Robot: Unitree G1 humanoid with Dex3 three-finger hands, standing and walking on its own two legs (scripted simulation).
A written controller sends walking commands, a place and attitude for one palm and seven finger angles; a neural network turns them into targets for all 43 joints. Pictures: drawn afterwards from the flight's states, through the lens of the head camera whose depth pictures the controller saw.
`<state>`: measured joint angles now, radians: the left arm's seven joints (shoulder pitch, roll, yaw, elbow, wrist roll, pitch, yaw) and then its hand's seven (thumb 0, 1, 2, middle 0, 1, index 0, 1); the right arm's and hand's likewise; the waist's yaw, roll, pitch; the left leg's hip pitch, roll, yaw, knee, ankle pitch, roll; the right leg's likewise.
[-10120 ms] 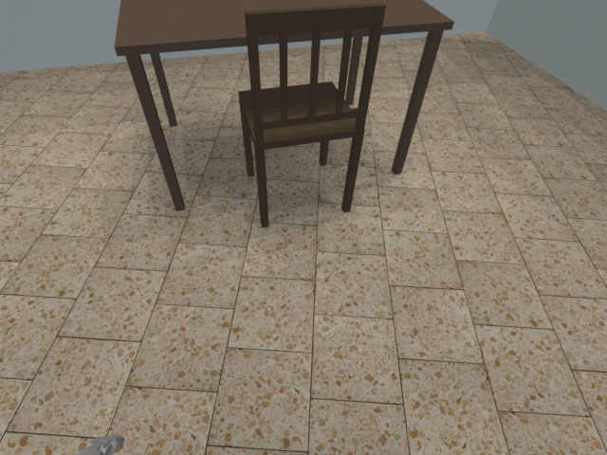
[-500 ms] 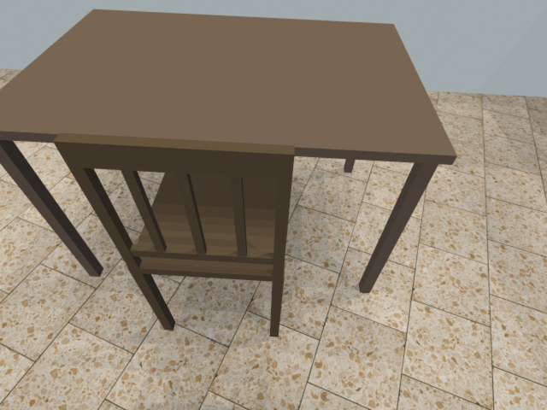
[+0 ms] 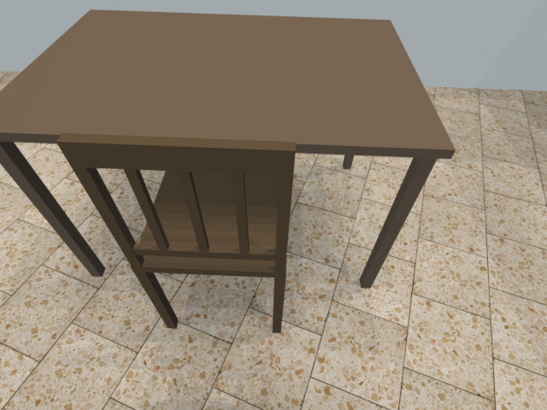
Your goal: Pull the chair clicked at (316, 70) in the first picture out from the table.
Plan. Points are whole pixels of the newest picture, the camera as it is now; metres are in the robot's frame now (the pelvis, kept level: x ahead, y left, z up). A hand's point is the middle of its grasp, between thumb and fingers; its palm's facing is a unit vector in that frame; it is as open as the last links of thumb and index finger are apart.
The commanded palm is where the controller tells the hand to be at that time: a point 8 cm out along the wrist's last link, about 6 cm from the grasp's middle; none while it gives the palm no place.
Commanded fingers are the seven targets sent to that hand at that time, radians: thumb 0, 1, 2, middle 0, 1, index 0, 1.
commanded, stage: look again from close up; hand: left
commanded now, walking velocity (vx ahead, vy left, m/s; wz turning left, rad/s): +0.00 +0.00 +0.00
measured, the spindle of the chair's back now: (195, 214) +0.52 +0.21 -0.10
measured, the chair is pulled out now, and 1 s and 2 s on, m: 0.00 0.00 0.00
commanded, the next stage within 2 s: shuffle to correct the standing spot in 0.90 s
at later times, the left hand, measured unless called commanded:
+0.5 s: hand out of the picture -0.03 +0.18 -0.18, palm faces +0.01 -0.99 -0.17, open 7.4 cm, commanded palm none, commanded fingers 0.00 0.90 0.90 -0.20 -0.30 -0.20 -0.30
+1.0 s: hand out of the picture -0.05 +0.17 -0.19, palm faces +0.02 -0.99 -0.13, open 7.4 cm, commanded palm none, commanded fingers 0.00 0.90 0.90 -0.20 -0.30 -0.20 -0.30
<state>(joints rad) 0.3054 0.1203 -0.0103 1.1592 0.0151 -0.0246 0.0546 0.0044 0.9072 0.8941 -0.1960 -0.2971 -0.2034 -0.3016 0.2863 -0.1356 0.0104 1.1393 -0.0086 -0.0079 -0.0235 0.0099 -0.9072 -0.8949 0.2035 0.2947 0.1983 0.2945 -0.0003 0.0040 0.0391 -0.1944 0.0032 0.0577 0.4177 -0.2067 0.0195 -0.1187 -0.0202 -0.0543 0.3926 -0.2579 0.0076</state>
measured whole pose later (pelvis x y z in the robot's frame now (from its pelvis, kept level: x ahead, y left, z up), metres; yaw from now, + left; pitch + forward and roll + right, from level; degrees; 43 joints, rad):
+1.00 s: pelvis -0.02 +0.02 +0.00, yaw +0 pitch -1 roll -1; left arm 0.35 0.13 -0.02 1.10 0.01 -0.02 0.04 0.01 0.91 0.89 -0.20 -0.30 -0.20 -0.30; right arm 0.28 -0.13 0.01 1.14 -0.01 -0.01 -0.01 0.01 -0.91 -0.89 0.20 0.29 0.20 0.29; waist 0.00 -0.04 0.03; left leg -0.23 -0.02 0.07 0.44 -0.20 0.05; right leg -0.16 -0.05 -0.04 0.42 -0.24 0.03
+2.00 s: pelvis +0.06 +0.02 -0.01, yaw +1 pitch -1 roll +1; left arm 0.16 0.16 0.03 0.97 0.02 0.00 0.05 0.00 0.93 0.89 -0.20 -0.30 -0.21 -0.30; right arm 0.22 -0.15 -0.03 1.06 -0.01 0.02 -0.02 0.01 -0.91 -0.90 0.20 0.29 0.20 0.29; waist 0.00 -0.03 0.09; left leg -0.31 0.00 0.05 0.79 -0.48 -0.02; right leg -0.38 -0.07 -0.08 0.55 -0.15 -0.01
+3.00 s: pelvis +0.03 -0.01 -0.01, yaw +0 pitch +0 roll -1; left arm 0.30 0.16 0.01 1.01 0.02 -0.02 0.06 0.01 0.92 0.89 -0.20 -0.30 -0.21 -0.30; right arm 0.15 -0.16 -0.02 1.02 -0.02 -0.01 -0.04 0.01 -0.90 -0.90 0.20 0.29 0.20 0.29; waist 0.01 0.00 0.00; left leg -0.22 0.02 0.05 0.56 -0.34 0.01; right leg -0.16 0.05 -0.07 0.50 -0.34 -0.06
